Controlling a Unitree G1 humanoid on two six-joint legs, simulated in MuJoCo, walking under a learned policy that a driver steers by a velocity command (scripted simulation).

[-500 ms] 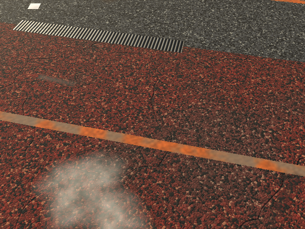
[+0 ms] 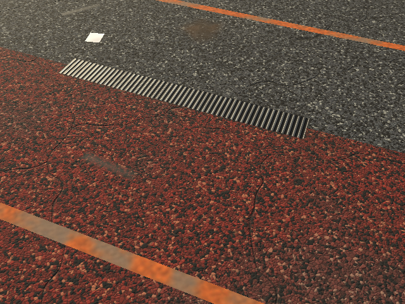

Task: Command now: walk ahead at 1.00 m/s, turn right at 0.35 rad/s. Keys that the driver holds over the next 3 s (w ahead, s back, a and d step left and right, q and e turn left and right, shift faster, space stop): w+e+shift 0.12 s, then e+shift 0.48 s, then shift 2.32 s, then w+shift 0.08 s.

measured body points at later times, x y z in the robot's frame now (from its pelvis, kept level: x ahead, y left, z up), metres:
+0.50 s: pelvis +0.37 -0.06 +0.00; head +0.41 -0.09 +0.44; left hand +0.58 +0.16 -0.10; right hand +0.49 -0.38 -0.07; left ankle +0.55 +0.09 -0.66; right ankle +0.41 -0.12 -0.74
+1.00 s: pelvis +0.52 -0.06 +0.00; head +0.55 -0.07 +0.45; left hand +0.81 +0.04 -0.11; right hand +0.45 -0.34 -0.10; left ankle +0.65 -0.03 -0.74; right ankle +0.41 -0.16 -0.70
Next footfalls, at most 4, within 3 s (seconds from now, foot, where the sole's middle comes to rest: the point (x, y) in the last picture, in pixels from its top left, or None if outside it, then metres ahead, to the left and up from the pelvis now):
0.24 right None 0.45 -0.12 -0.77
0.70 left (217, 263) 0.68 -0.06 -0.77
1.08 right None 0.45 -0.18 -0.77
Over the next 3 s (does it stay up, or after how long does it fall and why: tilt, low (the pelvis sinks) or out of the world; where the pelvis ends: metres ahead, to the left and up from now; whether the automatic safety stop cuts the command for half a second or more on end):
stays up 0.54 -0.11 0.00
